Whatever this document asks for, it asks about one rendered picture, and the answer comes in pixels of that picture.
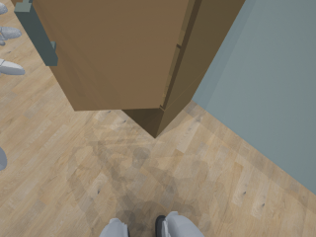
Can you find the right robot thigh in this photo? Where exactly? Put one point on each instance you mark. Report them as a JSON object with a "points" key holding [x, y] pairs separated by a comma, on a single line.
{"points": [[179, 226]]}

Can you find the cupboard door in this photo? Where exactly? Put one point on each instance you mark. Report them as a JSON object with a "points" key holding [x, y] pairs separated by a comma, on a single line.
{"points": [[112, 54]]}

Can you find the handle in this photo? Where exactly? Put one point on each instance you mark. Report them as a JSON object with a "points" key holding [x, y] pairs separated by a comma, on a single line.
{"points": [[31, 23]]}

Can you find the robot left hand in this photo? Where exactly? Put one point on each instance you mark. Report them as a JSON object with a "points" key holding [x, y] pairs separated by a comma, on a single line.
{"points": [[7, 33]]}

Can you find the right robot shin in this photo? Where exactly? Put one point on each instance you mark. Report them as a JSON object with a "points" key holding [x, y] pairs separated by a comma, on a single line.
{"points": [[172, 213]]}

